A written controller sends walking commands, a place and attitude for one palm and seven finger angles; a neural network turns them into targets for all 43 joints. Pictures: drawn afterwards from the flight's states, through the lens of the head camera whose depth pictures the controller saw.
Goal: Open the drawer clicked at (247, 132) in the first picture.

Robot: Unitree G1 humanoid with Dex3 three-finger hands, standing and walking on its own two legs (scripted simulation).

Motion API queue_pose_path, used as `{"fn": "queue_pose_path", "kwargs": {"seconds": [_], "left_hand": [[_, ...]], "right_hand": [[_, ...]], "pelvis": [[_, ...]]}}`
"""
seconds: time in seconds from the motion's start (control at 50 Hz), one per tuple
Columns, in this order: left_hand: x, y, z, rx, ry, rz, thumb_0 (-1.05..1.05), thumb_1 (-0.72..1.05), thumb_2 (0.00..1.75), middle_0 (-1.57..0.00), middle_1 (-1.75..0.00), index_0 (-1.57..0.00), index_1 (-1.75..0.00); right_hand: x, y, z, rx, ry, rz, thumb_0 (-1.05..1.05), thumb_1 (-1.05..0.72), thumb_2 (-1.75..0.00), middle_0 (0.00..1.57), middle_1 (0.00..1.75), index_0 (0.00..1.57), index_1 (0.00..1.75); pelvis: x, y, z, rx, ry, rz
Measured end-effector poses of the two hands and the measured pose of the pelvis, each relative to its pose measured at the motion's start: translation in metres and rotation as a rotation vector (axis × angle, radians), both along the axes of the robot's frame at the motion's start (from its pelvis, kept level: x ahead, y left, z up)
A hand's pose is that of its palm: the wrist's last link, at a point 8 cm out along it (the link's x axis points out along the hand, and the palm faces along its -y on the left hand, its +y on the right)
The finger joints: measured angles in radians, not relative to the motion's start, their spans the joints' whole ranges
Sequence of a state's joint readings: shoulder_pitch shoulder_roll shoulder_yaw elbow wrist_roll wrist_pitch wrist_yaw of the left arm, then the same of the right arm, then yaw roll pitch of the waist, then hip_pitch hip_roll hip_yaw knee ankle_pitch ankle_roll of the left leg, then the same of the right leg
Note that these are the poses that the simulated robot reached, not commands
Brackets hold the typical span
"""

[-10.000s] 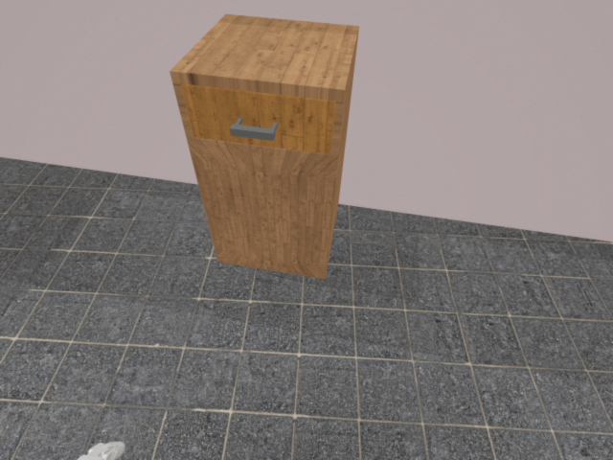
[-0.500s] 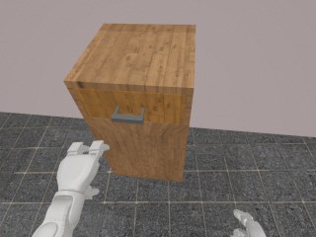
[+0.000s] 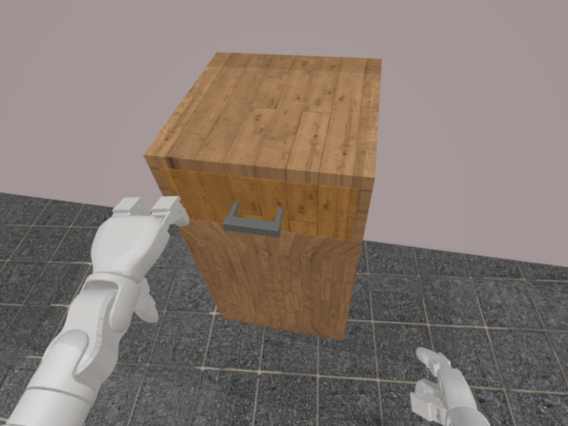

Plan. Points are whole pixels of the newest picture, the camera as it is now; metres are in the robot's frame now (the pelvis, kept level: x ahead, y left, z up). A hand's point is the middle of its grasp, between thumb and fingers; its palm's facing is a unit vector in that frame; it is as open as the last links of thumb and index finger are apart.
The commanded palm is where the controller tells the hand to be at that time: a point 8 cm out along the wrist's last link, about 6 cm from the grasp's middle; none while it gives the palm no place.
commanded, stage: raise the hand with hooked fingers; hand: left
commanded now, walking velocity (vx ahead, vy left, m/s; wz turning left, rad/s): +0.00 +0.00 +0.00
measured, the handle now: (254, 218) +0.51 +0.15 -0.08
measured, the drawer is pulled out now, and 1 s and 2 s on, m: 0.00 0.00 0.00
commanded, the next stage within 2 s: move the hooked fingers above the handle in 0.44 s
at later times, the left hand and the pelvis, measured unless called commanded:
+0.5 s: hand (146, 252) +0.31 +0.25 +0.08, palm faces +0.06 -0.08 -1.00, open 13.8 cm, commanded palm +0.28 +0.24 +0.13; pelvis +0.00 +0.00 +0.00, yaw +0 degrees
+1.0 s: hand (180, 244) +0.35 +0.22 +0.05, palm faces +0.00 -0.07 -1.00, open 13.8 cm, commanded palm +0.33 +0.22 +0.10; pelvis -0.01 -0.01 +0.00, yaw +0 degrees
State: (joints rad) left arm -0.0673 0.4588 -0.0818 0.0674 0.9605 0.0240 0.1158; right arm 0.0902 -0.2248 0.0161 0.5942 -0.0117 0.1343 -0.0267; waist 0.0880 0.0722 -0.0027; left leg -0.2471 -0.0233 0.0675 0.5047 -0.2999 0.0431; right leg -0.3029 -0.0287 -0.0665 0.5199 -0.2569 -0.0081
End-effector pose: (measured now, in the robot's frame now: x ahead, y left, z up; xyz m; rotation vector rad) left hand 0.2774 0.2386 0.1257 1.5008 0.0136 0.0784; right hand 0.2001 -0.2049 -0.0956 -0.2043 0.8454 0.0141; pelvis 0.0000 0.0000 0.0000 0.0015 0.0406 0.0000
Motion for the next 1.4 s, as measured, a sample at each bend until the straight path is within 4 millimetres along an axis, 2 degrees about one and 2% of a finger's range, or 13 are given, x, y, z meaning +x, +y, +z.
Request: {"fn": "queue_pose_path", "kwargs": {"seconds": [0.16, 0.26, 0.34, 0.44, 0.54, 0.7, 0.8, 0.98, 1.22, 1.4], "left_hand": [[0.016, 0.010, 0.007, -0.019, 0.050, -0.012, 0.00, -0.48, 0.30, -0.32, -1.20, -0.32, -1.20], [0.013, 0.002, -0.003, -0.037, 0.083, -0.072, 0.00, -0.49, 0.30, -0.32, -1.20, -0.32, -1.20], [0.008, -0.002, -0.003, -0.026, 0.051, -0.113, 0.00, -0.49, 0.30, -0.32, -1.20, -0.32, -1.20], [0.006, 0.006, 0.004, -0.012, -0.016, -0.081, 0.00, -0.49, 0.30, -0.32, -1.20, -0.32, -1.20], [0.008, 0.011, 0.003, -0.008, -0.004, -0.019, 0.00, -0.49, 0.30, -0.32, -1.20, -0.32, -1.20], [0.011, -0.008, -0.012, -0.028, 0.067, -0.078, 0.00, -0.49, 0.30, -0.32, -1.20, -0.32, -1.20], [0.021, -0.017, -0.017, -0.018, 0.047, -0.121, 0.00, -0.49, 0.30, -0.32, -1.20, -0.32, -1.20], [0.046, -0.016, -0.022, -0.002, 0.033, -0.071, 0.00, -0.49, 0.30, -0.32, -1.20, -0.32, -1.20], [0.067, -0.053, -0.039, -0.009, 0.031, -0.162, 0.00, -0.49, 0.30, -0.32, -1.20, -0.32, -1.20], [0.087, -0.052, -0.045, 0.039, 0.036, -0.082, 0.00, -0.49, 0.30, -0.32, -1.20, -0.32, -1.20]], "right_hand": [[-0.010, -0.007, -0.007, -0.016, 0.065, -0.011, 0.01, -0.91, -0.90, 0.20, 0.30, 0.20, 0.30], [-0.021, -0.019, -0.010, -0.040, 0.103, -0.030, 0.01, -0.91, -0.90, 0.20, 0.30, 0.20, 0.30], [-0.028, -0.025, -0.013, -0.057, 0.128, -0.040, 0.01, -0.91, -0.90, 0.20, 0.30, 0.20, 0.30], [-0.032, -0.026, -0.016, -0.048, 0.141, -0.050, 0.01, -0.91, -0.90, 0.20, 0.30, 0.20, 0.30], [-0.031, -0.022, -0.017, -0.024, 0.129, -0.051, 0.01, -0.91, -0.90, 0.20, 0.30, 0.20, 0.30], [-0.028, -0.018, -0.013, -0.021, 0.093, -0.041, 0.01, -0.91, -0.90, 0.20, 0.30, 0.20, 0.30], [-0.034, -0.022, -0.014, -0.033, 0.097, -0.051, 0.01, -0.91, -0.90, 0.20, 0.30, 0.20, 0.30], [-0.060, -0.039, -0.023, -0.045, 0.158, -0.110, 0.01, -0.91, -0.90, 0.20, 0.30, 0.20, 0.30], [-0.092, -0.054, -0.033, -0.056, 0.231, -0.181, 0.01, -0.91, -0.90, 0.20, 0.30, 0.20, 0.30], [-0.104, -0.057, -0.040, -0.040, 0.259, -0.206, 0.01, -0.91, -0.90, 0.20, 0.30, 0.20, 0.30]], "pelvis": [[0.005, 0.001, 0.003, -0.004, 0.012, 0.006], [0.007, 0.003, 0.003, -0.005, 0.025, 0.001], [0.006, 0.003, 0.002, -0.004, 0.033, 0.000], [0.003, 0.002, 0.002, -0.002, 0.041, 0.002], [0.000, 0.002, 0.001, -0.001, 0.039, 0.003], [-0.004, -0.001, 0.001, 0.001, 0.031, 0.007], [-0.007, -0.004, -0.001, 0.003, 0.042, 0.005], [-0.007, -0.006, -0.004, 0.004, 0.074, 0.000], [-0.006, -0.007, -0.007, 0.009, 0.099, -0.012], [-0.006, -0.011, -0.009, 0.010, 0.124, -0.012]]}}
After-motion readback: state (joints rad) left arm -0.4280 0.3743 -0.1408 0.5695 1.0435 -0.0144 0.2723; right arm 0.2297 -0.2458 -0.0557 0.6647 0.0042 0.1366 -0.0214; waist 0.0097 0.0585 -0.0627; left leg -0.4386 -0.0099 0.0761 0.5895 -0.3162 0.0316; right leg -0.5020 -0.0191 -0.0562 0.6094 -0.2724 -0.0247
